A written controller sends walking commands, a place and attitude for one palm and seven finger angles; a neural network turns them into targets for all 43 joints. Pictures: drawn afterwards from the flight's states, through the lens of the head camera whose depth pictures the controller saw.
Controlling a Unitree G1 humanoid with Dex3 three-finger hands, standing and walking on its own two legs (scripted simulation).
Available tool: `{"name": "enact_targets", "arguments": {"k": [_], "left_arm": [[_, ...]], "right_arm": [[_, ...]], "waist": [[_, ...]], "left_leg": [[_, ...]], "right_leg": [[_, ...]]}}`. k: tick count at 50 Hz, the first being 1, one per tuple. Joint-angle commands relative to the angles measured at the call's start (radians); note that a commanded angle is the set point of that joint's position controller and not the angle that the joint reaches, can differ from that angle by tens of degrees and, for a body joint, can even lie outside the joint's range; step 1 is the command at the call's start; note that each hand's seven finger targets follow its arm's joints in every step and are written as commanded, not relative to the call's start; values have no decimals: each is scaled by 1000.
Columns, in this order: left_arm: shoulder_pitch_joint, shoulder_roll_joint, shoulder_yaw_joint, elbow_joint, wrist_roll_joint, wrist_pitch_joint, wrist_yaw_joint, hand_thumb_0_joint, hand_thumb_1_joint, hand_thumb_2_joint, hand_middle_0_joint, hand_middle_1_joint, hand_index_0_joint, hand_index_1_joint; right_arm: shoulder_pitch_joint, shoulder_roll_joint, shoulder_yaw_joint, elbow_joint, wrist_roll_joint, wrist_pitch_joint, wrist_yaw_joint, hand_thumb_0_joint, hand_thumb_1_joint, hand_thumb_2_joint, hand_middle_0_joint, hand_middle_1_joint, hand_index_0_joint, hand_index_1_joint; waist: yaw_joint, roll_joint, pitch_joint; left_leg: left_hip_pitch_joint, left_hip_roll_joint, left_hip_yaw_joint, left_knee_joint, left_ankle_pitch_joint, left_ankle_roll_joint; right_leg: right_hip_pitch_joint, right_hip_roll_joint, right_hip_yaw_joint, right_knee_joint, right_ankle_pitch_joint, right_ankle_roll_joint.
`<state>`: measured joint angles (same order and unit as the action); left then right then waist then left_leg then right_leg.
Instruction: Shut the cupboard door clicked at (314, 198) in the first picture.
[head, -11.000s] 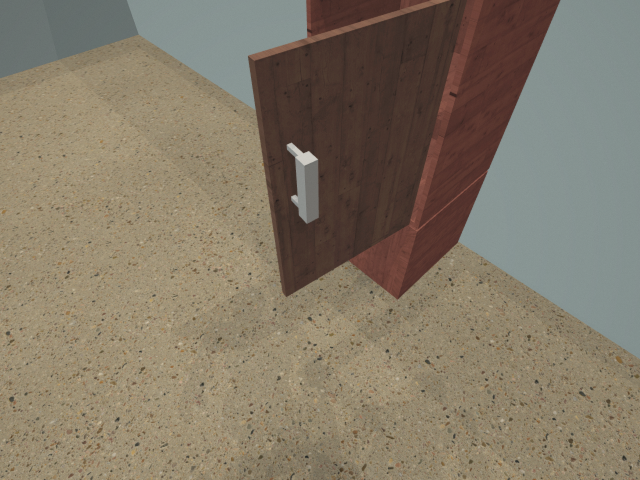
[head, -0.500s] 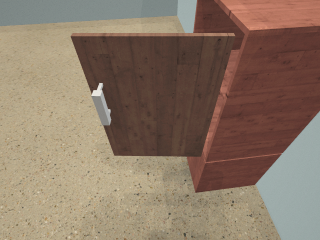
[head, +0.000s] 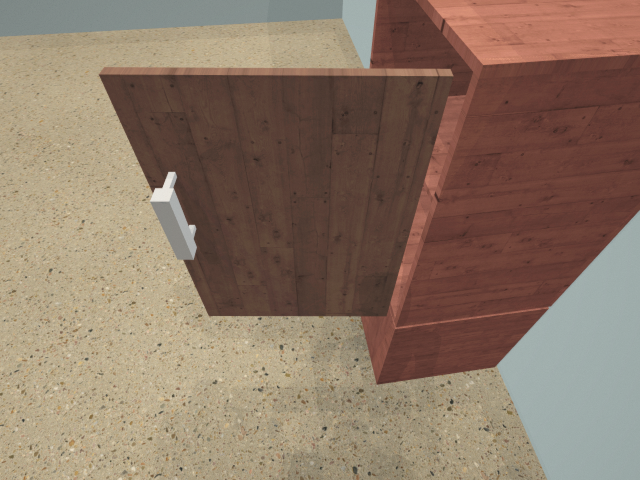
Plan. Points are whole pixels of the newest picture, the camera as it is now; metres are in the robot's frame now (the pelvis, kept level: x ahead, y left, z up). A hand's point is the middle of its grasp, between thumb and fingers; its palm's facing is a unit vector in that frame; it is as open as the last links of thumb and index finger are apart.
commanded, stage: look again from close up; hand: left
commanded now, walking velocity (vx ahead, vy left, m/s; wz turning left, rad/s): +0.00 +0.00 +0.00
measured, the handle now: (179, 216) +0.47 +0.25 +0.03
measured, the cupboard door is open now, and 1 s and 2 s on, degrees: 82 82 82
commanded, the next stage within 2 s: raise the hand and make a fist in 0.14 s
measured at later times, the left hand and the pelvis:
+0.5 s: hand (199, 412) +0.20 +0.16 +0.00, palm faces +0.15 -0.99 -0.03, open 6.9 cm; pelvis -0.02 -0.04 -0.04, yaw +3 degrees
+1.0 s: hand (189, 453) +0.16 +0.17 -0.03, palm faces +0.03 -1.00 -0.03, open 4.5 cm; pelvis -0.06 -0.03 -0.08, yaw +3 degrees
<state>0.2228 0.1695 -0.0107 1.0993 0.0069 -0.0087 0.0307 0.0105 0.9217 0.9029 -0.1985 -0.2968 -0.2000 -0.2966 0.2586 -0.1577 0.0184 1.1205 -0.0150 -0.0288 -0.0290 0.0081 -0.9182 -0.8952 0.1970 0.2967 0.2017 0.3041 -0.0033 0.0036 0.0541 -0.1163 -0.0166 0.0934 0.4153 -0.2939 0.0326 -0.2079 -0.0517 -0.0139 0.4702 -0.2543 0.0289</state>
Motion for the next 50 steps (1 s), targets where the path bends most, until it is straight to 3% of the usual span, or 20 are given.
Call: {"name": "enact_targets", "arguments": {"k": [1,11,12,13,14,15,16,17,19,20,21,24,25,27,31,35,37,39,45,50], "left_arm": [[67,104,17,-28,4,-11,10,0,900,900,-200,-300,-200,-300],[73,104,18,-23,4,-13,8,0,900,900,-200,-300,-200,-300],[148,122,23,19,15,-31,48,0,900,900,-200,-300,-200,-300],[-725,704,451,-1625,-106,-315,63,0,900,900,-200,-300,-200,-300],[9,189,43,-1265,-117,-222,80,0,900,900,-218,-320,-218,-320],[229,-48,-26,-1259,-187,-87,82,0,900,900,-237,-340,-237,-340],[124,12,12,-1169,-162,-90,85,0,900,900,-255,-360,-255,-360],[69,14,46,-1156,-162,-131,66,0,900,900,-273,-380,-273,-380],[231,48,160,-982,-174,-257,-4,0,900,900,-310,-420,-310,-420],[369,41,205,-904,-190,-332,-63,0,900,900,-328,-440,-328,-440],[420,-17,180,-866,-214,-418,-130,0,900,900,-347,-460,-347,-460],[388,63,253,-882,-268,-672,-348,0,900,900,-402,-520,-402,-520],[405,129,319,-855,-272,-681,-393,0,900,900,-420,-540,-420,-540],[283,163,314,-988,-316,-627,-440,0,900,900,-457,-580,-457,-580],[76,199,326,-1281,-359,-573,-389,0,900,900,-530,-660,-530,-660],[-70,183,218,-1483,-321,-615,-341,0,900,900,-603,-740,-603,-740],[-16,160,177,-1416,-309,-582,-352,0,900,900,-640,-780,-640,-780],[22,169,174,-1357,-305,-516,-365,0,900,900,-677,-820,-677,-820],[166,214,302,-1331,-317,-326,-311,0,900,900,-787,-940,-787,-940],[159,178,288,-1358,-313,-371,-248,0,900,900,-878,-1040,-878,-1040]], "right_arm": [[61,-104,-19,-20,3,-10,-4,0,-900,-900,200,300,200,300],[47,-99,-19,-11,3,-6,-5,0,-900,-900,200,300,200,300],[-9,-143,-34,-73,17,-10,2,0,-900,-900,200,300,200,300],[91,-339,-76,-337,27,-215,-105,0,-900,-900,200,300,200,300],[12,-211,-22,-351,81,-287,-118,0,-900,-900,200,300,200,300],[-58,-162,-27,-387,53,-321,-82,0,-900,-900,200,300,200,300],[-2,-184,-57,-352,57,-345,-50,0,-900,-900,200,300,200,300],[-13,-198,-82,-401,40,-348,-32,0,-900,-900,200,300,200,300],[-37,-204,-100,-462,14,-345,-13,0,-900,-900,200,300,200,300],[-49,-197,-115,-501,18,-344,-1,0,-900,-900,200,300,200,300],[-65,-183,-114,-525,12,-345,11,0,-900,-900,200,300,200,300],[-106,-193,-129,-600,11,-337,38,0,-900,-900,200,300,200,300],[-102,-196,-136,-628,22,-324,42,0,-900,-900,200,300,200,300],[-148,-210,-126,-721,38,-306,32,0,-900,-900,200,300,200,300],[-119,-195,-112,-791,46,-293,-5,0,-900,-900,200,300,200,300],[-79,-204,-91,-767,36,-305,-37,0,-900,-900,200,300,200,300],[-66,-210,-84,-749,41,-306,-49,0,-900,-900,200,300,200,300],[-63,-216,-78,-744,49,-301,-56,0,-900,-900,200,300,200,300],[-92,-179,-69,-776,55,-265,-55,0,-900,-900,200,300,200,300],[-79,-176,-60,-773,34,-264,-45,0,-900,-900,200,300,200,300]], "waist": [[8,-15,-29],[9,-2,-16],[23,-48,-28],[-112,39,-449],[-39,408,-520],[4,358,-402],[-47,147,-196],[-59,79,-59],[-24,-202,-32],[26,-238,-86],[45,-275,-122],[63,-211,-229],[84,-129,-261],[79,-48,-320],[31,-16,-384],[-43,36,-377],[-51,33,-340],[-44,37,-320],[45,15,-372],[31,-34,-328]], "left_leg": [[-23,123,-100,-65,328,-1],[-21,121,-95,-74,284,-8],[-78,151,-75,120,452,-33],[245,106,-82,177,635,-17],[277,71,-121,139,714,-26],[144,86,-119,65,809,-62],[-4,86,-128,93,659,-62],[-138,59,-143,143,487,-63],[-349,17,-127,245,262,-41],[-404,2,-108,289,243,-49],[-474,-10,-95,348,201,-55],[-663,-29,-76,517,70,-62],[-690,-30,-64,544,52,-54],[-732,-47,-37,582,-29,-35],[-762,-18,-65,647,-128,-14],[-716,11,-100,672,-130,4],[-730,14,-112,658,-162,2],[-745,13,-116,638,-186,-1],[-704,4,-118,542,-104,-11],[-684,8,-131,503,-73,-17]], "right_leg": [[54,-66,50,-34,288,-57],[57,-68,56,-61,289,-62],[58,-105,71,-20,608,-42],[86,8,0,200,544,-32],[-62,64,-60,296,219,-41],[-86,54,-87,218,40,-44],[-154,42,-79,163,69,-38],[-197,36,-90,111,130,-41],[-265,30,-96,165,189,-35],[-247,27,-83,217,204,-41],[-285,24,-74,290,204,-39],[-349,-3,22,428,158,-41],[-340,-16,64,436,120,-51],[-356,-24,125,409,-70,-48],[-425,-11,176,363,-354,-32],[-532,27,114,411,-342,-45],[-552,35,91,413,-357,-46],[-548,36,80,401,-377,-44],[-390,34,43,374,-304,-44],[-405,42,-6,395,-227,-44]]}}
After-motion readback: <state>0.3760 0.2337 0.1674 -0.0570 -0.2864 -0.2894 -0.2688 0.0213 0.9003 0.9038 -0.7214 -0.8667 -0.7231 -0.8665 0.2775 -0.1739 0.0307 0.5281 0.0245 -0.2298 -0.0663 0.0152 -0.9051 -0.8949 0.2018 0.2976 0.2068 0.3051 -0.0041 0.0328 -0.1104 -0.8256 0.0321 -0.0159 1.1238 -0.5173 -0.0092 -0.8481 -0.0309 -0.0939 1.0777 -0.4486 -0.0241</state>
